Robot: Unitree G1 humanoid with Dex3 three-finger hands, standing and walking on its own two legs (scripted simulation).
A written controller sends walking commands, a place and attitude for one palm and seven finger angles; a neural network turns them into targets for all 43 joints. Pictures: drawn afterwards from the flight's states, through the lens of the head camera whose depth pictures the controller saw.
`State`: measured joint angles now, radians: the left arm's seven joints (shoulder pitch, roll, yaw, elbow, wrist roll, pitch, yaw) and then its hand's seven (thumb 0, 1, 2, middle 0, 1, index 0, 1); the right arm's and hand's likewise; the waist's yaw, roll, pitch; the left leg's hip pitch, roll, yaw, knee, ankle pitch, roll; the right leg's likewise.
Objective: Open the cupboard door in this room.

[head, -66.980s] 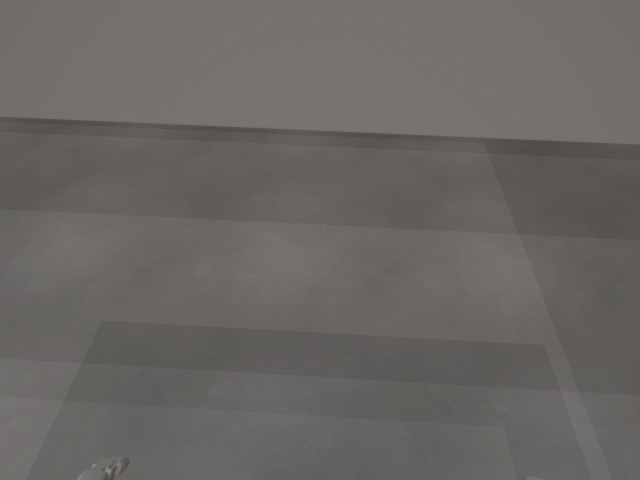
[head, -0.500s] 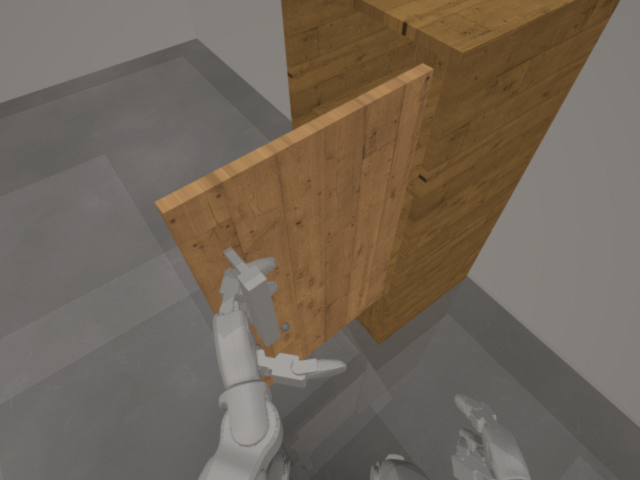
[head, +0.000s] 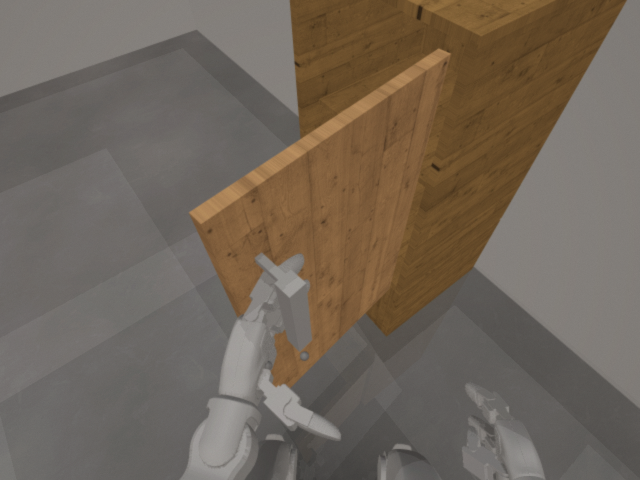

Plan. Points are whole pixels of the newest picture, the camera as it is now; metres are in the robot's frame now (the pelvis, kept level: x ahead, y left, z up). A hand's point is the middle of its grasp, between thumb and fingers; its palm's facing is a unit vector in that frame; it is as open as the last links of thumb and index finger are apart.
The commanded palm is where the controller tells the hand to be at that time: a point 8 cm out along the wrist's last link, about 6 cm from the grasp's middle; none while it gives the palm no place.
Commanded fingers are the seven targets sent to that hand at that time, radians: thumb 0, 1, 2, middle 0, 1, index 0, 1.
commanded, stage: slide the hand sideways off the handle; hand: left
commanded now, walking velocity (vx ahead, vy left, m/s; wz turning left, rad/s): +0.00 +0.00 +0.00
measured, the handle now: (283, 304) +0.32 +0.06 +0.05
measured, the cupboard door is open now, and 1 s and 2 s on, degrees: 98 98 98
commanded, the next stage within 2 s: draw the hand back to the body in 0.96 s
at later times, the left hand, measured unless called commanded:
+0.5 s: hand (278, 384) +0.22 +0.06 +0.05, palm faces -0.10 -0.99 +0.02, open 16.1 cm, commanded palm +0.19 +0.12 +0.05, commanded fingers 0.00 -0.50 0.30 -0.15 -0.30 -0.15 -0.30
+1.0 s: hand (226, 431) +0.18 +0.11 +0.05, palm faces -0.05 -1.00 +0.00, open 16.3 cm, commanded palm +0.15 +0.16 +0.05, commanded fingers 0.00 -0.50 0.30 -0.15 -0.30 -0.15 -0.30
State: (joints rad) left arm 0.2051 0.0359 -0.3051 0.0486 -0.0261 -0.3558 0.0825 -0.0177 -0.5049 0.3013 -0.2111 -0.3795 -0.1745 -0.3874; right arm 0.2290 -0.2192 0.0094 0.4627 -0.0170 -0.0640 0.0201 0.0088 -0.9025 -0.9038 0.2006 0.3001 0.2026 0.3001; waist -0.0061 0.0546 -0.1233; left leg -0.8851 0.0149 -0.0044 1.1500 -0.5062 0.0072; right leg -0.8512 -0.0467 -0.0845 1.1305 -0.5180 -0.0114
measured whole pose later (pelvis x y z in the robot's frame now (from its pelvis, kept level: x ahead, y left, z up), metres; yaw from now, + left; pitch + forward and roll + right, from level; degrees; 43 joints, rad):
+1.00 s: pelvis +0.00 -0.01 -0.02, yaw +0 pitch +16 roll -1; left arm 0.67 0.14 -0.09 -0.28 -0.16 -0.43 -0.14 -0.02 -0.50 0.30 -0.15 -0.30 -0.16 -0.30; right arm 0.24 -0.22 -0.02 0.38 0.01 -0.05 -0.03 0.01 -0.90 -0.90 0.20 0.30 0.20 0.30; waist 0.02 0.05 -0.16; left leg -0.98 0.03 -0.03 1.27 -0.57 -0.01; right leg -0.94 -0.03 -0.10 1.25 -0.58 -0.03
